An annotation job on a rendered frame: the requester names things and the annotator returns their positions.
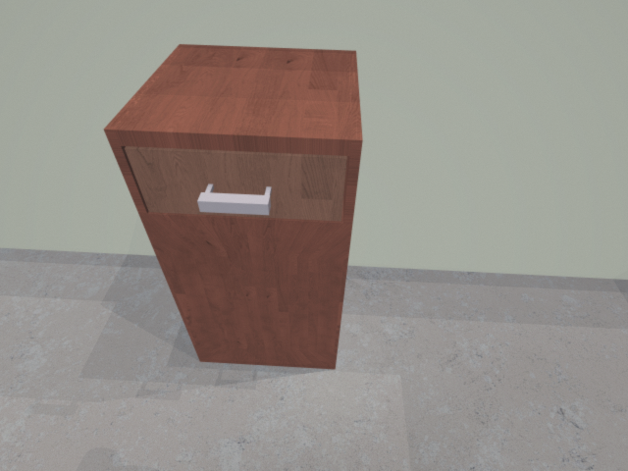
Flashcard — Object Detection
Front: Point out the drawer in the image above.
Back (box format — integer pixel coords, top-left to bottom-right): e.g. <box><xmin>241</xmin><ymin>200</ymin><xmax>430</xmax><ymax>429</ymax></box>
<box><xmin>125</xmin><ymin>146</ymin><xmax>347</xmax><ymax>221</ymax></box>

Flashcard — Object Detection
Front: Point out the handle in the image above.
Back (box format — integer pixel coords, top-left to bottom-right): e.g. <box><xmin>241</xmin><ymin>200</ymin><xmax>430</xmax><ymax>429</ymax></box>
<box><xmin>197</xmin><ymin>184</ymin><xmax>272</xmax><ymax>215</ymax></box>

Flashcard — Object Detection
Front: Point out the cabinet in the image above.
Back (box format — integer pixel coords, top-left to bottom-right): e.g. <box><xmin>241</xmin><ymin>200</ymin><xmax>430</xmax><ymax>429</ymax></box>
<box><xmin>104</xmin><ymin>44</ymin><xmax>363</xmax><ymax>369</ymax></box>

